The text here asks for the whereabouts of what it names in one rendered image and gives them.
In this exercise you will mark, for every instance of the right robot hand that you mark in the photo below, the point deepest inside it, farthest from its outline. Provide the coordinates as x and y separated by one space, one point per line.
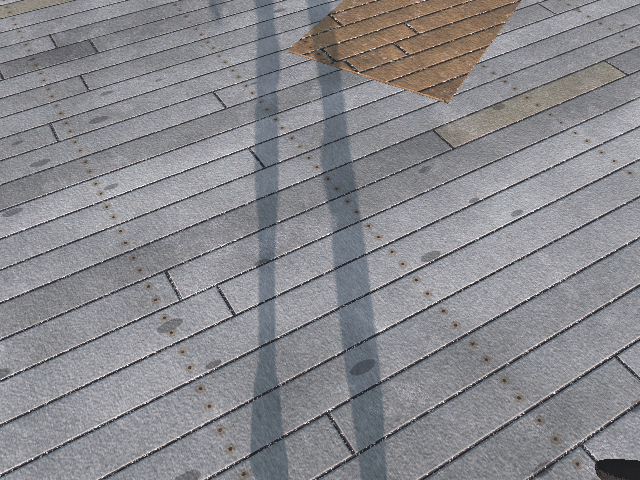
618 469

